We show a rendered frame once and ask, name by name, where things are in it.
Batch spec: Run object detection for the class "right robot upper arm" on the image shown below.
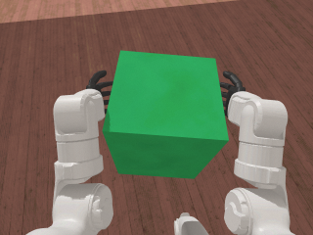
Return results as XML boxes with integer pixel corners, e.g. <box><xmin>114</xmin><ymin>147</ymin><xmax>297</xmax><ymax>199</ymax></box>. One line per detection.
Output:
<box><xmin>224</xmin><ymin>187</ymin><xmax>295</xmax><ymax>235</ymax></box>

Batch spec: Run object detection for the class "robot right forearm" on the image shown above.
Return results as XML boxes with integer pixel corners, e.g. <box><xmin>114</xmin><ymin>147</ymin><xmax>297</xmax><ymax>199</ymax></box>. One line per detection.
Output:
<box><xmin>227</xmin><ymin>91</ymin><xmax>291</xmax><ymax>224</ymax></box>

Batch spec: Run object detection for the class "robot left hand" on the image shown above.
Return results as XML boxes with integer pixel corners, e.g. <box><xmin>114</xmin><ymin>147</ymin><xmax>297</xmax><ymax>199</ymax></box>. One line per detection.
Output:
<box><xmin>86</xmin><ymin>70</ymin><xmax>113</xmax><ymax>114</ymax></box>

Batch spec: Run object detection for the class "right robot thigh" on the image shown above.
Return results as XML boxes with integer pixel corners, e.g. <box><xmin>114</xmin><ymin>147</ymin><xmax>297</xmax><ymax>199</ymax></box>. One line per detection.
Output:
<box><xmin>174</xmin><ymin>216</ymin><xmax>209</xmax><ymax>235</ymax></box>

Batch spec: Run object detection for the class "robot left forearm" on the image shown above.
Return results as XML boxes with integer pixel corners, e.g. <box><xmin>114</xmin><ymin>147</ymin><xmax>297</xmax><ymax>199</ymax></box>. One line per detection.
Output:
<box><xmin>52</xmin><ymin>88</ymin><xmax>106</xmax><ymax>220</ymax></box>

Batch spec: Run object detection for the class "robot right hand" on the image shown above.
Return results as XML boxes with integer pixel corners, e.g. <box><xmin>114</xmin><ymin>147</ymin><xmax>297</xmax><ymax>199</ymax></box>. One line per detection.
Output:
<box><xmin>219</xmin><ymin>70</ymin><xmax>246</xmax><ymax>117</ymax></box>

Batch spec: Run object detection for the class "carton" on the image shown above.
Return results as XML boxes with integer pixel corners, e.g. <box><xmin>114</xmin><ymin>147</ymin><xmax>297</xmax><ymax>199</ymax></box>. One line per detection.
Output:
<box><xmin>102</xmin><ymin>50</ymin><xmax>229</xmax><ymax>179</ymax></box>

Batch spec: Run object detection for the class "right robot shin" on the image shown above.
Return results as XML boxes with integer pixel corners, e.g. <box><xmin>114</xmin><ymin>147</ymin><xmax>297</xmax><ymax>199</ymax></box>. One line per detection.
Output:
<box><xmin>180</xmin><ymin>212</ymin><xmax>190</xmax><ymax>217</ymax></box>

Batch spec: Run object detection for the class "left robot upper arm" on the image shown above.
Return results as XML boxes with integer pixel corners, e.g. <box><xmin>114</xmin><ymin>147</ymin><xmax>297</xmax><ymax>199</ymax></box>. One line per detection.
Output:
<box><xmin>26</xmin><ymin>183</ymin><xmax>113</xmax><ymax>235</ymax></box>

